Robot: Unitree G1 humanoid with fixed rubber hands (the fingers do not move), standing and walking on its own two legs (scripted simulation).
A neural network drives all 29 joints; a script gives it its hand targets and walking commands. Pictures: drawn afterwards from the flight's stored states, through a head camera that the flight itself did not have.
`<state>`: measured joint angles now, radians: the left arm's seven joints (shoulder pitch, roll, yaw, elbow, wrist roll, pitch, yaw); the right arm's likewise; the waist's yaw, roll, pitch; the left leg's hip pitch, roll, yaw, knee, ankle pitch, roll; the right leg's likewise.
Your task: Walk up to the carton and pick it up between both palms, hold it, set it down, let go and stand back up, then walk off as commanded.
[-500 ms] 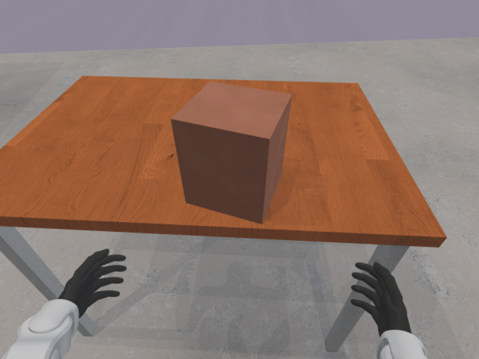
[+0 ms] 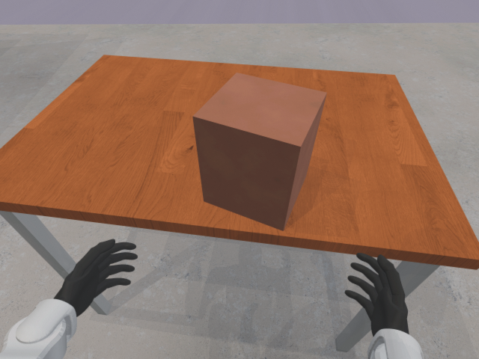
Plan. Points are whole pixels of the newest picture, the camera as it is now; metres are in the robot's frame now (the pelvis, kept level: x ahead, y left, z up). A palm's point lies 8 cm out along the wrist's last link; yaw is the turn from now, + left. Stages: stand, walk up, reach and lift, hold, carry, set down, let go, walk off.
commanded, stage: reach and lift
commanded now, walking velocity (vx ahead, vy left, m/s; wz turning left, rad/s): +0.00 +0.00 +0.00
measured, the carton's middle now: (259, 151) +0.45 +0.02 +0.11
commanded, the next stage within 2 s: none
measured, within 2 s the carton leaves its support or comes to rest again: neither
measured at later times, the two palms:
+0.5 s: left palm (76, 251) +0.21 +0.27 +0.11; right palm (369, 296) +0.18 -0.12 +0.13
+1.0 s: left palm (100, 195) +0.29 +0.26 +0.14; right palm (375, 254) +0.23 -0.13 +0.15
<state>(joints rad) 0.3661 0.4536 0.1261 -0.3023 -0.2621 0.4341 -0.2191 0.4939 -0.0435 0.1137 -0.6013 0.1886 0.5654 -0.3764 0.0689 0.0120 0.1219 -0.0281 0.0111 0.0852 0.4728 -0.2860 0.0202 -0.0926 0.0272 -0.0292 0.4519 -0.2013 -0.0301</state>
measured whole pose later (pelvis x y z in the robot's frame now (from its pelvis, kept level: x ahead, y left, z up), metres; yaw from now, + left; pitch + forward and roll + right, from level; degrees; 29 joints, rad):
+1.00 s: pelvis +0.02 +0.03 +0.00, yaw +0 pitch -7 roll -2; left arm -0.02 0.52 0.14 -0.43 -0.30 0.71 -0.24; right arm 0.25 -0.03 0.05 -0.74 0.27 0.73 -0.46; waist 0.00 -0.03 0.12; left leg -0.03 0.00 0.09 0.46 -0.31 0.05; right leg -0.06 0.02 -0.03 0.37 -0.19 0.00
